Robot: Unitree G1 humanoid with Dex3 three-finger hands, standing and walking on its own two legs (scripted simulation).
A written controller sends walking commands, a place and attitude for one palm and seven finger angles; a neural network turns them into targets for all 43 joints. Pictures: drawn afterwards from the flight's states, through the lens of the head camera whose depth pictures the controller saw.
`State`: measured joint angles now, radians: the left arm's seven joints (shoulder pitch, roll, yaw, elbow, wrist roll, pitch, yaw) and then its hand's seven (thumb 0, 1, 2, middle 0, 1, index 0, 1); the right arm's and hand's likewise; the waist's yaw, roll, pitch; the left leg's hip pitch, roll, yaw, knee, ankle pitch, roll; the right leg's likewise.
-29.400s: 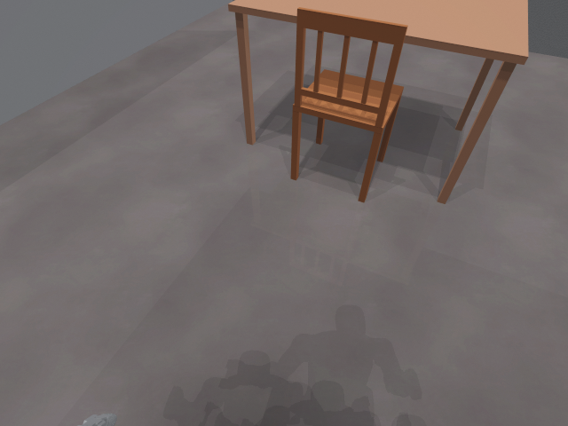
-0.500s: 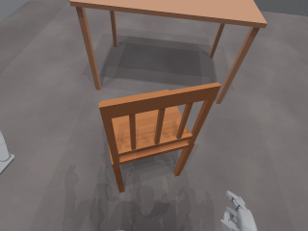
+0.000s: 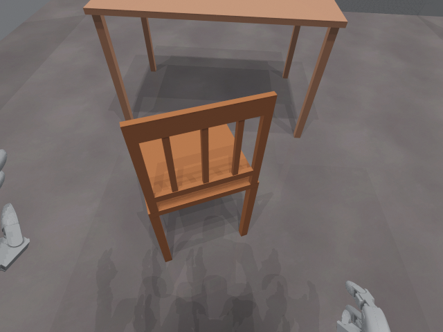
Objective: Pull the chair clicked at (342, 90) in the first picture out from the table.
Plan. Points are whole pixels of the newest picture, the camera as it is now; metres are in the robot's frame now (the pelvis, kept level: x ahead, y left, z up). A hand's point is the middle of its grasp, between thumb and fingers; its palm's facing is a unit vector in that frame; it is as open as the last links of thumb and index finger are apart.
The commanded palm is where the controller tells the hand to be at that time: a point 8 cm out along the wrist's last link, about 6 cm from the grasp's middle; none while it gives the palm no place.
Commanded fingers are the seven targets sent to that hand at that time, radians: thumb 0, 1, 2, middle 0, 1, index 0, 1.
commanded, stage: stop stepping back and stand still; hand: left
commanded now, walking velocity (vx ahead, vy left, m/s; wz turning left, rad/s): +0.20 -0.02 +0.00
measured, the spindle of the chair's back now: (204, 157) +0.59 +0.06 -0.12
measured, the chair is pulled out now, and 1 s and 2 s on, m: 0.64 0.64 0.64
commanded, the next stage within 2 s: let the arm hang, fingers relaxed in 0.34 s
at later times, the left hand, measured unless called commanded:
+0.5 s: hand (28, 268) +0.19 +0.27 +0.11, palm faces +0.35 -0.81 -0.47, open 7.4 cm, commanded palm none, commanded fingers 0.00 0.90 0.90 -0.20 -0.30 -0.20 -0.30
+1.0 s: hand out of the picture -0.01 +0.20 -0.16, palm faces +0.05 -0.97 -0.23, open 7.2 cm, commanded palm none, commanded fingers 0.00 0.90 0.90 -0.20 -0.30 -0.20 -0.30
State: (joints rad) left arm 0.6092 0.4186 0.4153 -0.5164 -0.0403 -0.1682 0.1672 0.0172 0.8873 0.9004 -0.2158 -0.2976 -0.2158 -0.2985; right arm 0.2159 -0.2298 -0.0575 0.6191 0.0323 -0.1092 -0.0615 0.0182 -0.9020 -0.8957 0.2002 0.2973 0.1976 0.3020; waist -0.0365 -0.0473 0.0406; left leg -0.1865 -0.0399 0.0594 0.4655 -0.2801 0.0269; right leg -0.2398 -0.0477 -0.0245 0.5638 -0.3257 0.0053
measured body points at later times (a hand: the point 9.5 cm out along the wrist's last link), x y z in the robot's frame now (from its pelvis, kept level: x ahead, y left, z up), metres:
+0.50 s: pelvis -0.02 +0.00 -0.01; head -0.03 +0.00 +0.44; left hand +0.16 +0.31 +0.13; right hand +0.12 -0.23 -0.11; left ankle -0.02 +0.10 -0.74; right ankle -0.01 -0.11 -0.74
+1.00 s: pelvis -0.02 +0.01 +0.01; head +0.00 +0.01 +0.46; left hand -0.01 +0.25 -0.14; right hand -0.03 -0.21 -0.15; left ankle -0.02 +0.10 -0.74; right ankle -0.01 -0.11 -0.74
